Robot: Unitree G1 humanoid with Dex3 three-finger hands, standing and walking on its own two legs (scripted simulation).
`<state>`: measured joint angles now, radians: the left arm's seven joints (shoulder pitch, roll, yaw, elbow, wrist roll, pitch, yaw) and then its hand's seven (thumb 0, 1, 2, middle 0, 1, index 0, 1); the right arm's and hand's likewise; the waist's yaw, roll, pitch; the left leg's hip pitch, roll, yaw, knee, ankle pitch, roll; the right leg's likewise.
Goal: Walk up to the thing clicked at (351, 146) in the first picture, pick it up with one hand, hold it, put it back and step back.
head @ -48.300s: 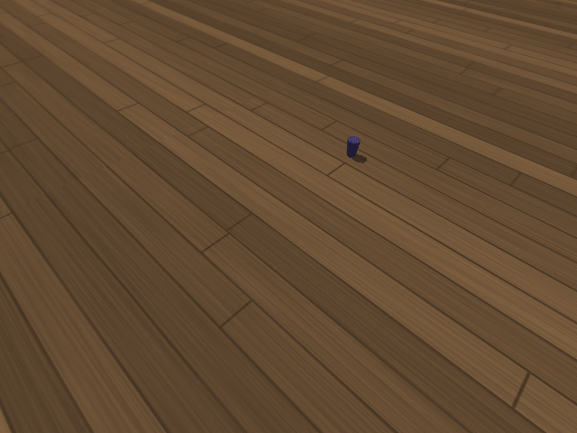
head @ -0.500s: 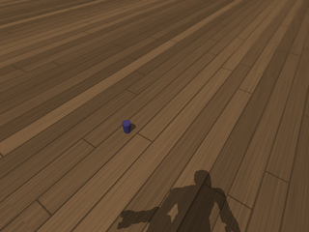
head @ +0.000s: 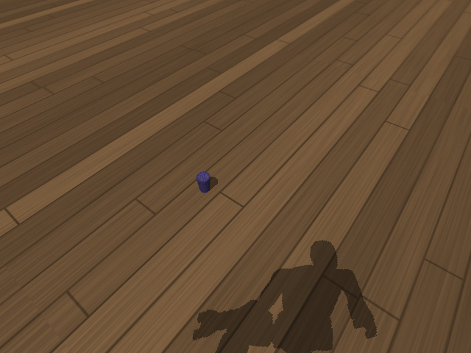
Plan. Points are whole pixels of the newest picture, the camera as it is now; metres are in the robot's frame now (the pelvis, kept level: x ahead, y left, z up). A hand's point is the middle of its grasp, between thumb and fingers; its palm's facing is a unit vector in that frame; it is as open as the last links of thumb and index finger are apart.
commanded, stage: step back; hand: left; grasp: from above
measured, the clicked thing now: (204, 183) +1.07 +0.22 -0.71
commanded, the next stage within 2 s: stand in 0.24 s
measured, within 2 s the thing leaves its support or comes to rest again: neither
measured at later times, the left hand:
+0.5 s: hand out of the picture +0.12 +0.27 -0.14, palm faces -0.06 -0.94 -0.33, open 7.4 cm
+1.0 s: hand out of the picture +0.10 +0.28 -0.14, palm faces -0.08 -0.94 -0.34, open 7.4 cm
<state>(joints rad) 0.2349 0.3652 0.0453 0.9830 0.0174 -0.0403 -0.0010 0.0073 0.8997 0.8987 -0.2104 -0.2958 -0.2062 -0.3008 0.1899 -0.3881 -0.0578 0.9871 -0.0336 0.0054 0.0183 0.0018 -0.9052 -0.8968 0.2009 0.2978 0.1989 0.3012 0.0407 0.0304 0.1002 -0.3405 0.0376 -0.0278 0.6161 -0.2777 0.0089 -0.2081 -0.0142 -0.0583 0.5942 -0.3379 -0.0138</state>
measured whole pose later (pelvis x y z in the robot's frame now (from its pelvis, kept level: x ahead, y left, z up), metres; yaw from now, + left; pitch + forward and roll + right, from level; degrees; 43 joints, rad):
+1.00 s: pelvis +0.02 +0.03 +0.02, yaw -2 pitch -2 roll +0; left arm 0.12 0.36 -0.01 1.14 0.01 -0.01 -0.01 0.01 0.90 0.90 -0.21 -0.30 -0.20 -0.30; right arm 0.09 -0.33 -0.01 1.16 -0.02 -0.01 0.02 0.00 -0.90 -0.90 0.20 0.30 0.20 0.30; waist -0.01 -0.01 0.05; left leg -0.18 0.02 0.04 0.34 -0.12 0.00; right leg -0.08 -0.04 0.01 0.33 -0.22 0.04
